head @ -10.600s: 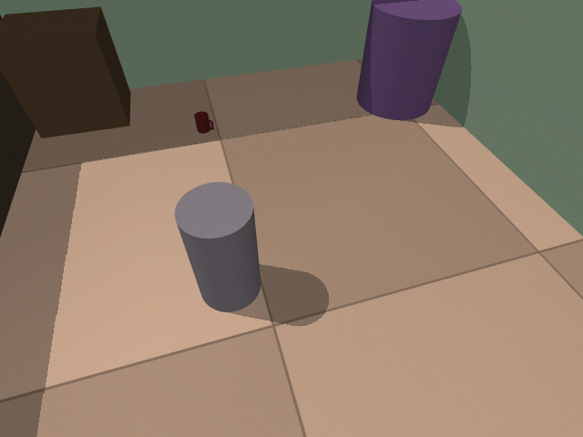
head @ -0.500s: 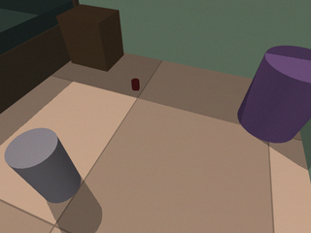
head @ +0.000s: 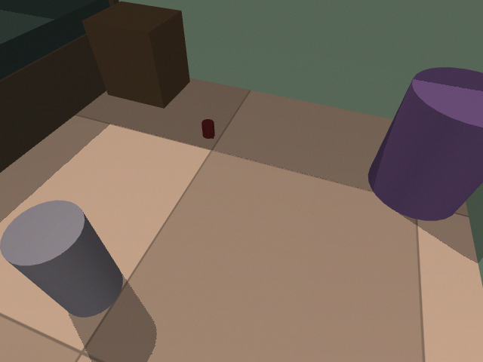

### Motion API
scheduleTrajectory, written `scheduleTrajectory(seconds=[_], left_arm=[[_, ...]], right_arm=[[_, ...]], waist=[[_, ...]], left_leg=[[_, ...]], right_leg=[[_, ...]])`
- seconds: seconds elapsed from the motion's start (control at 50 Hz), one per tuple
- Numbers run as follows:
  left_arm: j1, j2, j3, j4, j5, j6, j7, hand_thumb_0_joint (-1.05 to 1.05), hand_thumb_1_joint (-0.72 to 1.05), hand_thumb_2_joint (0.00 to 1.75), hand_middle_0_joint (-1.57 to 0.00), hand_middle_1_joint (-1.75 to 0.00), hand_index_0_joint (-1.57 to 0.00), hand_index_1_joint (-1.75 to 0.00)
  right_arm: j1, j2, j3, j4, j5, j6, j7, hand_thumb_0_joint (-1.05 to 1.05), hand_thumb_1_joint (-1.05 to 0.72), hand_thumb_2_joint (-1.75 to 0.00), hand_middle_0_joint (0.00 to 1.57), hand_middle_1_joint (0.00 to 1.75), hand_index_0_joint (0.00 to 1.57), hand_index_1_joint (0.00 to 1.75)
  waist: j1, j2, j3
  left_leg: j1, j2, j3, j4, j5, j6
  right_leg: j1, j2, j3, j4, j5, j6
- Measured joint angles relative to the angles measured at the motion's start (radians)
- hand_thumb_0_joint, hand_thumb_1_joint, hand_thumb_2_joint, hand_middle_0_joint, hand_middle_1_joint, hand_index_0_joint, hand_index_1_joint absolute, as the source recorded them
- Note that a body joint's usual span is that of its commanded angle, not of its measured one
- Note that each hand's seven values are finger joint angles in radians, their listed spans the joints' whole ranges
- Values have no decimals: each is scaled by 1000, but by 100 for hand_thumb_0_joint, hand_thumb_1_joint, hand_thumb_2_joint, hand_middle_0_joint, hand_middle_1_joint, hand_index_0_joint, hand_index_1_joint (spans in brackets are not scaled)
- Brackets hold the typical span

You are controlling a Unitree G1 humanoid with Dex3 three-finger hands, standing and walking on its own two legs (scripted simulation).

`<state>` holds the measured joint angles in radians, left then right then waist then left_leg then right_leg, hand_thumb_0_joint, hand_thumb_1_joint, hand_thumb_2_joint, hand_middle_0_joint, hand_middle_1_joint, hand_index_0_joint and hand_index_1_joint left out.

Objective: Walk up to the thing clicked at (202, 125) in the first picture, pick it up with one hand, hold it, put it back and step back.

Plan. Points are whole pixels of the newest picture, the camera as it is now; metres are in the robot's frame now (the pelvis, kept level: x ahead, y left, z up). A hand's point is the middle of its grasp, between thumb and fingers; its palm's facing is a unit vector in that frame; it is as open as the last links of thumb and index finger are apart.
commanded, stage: stand
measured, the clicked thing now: (209, 130) +1.59 +0.25 -0.73
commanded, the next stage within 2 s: none
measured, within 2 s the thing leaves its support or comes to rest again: neither
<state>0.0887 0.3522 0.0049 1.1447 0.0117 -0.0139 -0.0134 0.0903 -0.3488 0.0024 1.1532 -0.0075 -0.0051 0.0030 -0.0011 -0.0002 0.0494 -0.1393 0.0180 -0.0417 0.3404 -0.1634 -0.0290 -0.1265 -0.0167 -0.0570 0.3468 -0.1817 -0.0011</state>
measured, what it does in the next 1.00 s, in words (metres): stands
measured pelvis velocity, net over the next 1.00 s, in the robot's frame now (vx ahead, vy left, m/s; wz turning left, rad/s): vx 0.01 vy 0.00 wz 0.00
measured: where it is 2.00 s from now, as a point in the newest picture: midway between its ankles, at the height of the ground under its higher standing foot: outside the picture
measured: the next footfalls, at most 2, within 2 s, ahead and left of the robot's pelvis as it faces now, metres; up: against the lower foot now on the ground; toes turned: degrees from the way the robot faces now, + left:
none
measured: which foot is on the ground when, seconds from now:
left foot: down 0.00-1.00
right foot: down 0.00-1.00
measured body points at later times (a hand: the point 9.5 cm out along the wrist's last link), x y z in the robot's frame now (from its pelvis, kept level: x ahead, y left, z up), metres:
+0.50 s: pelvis +0.01 +0.00 +0.00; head +0.02 +0.00 +0.45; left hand +0.08 +0.31 -0.13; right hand +0.08 -0.30 -0.13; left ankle +0.02 +0.14 -0.75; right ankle +0.01 -0.12 -0.75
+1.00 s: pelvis +0.01 +0.00 +0.00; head +0.02 +0.00 +0.45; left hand +0.10 +0.30 -0.13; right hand +0.09 -0.30 -0.13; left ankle +0.02 +0.14 -0.75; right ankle +0.01 -0.12 -0.75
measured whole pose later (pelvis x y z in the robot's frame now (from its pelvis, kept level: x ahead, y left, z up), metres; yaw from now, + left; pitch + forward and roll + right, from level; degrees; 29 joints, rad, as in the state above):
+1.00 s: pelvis +0.01 +0.00 +0.00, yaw +0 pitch -2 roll +0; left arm 0.10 0.35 0.01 1.14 0.01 -0.01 -0.01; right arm 0.10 -0.36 0.01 1.14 -0.01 -0.01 0.00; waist 0.00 0.00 0.04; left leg -0.11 0.02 -0.04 0.31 -0.17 -0.03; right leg -0.10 -0.02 -0.05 0.33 -0.19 0.00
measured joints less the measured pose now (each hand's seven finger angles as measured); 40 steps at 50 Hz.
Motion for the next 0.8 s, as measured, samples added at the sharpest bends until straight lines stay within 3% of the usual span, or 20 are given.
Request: scheduleTrajectory(seconds=[0.8], left_arm=[[8, 1, -1, 1, 1, 2, 2, 0, 91, 90, -21, -30, -20, -30]], right_arm=[[7, -5, 7, 1, 1, 2, -3, 0, -91, -90, 20, 30, 21, 30]], waist=[[0, 5, -4]], left_leg=[[26, 1, 3, -22, -9, 0]], right_leg=[[24, 1, 2, -20, -9, 0]])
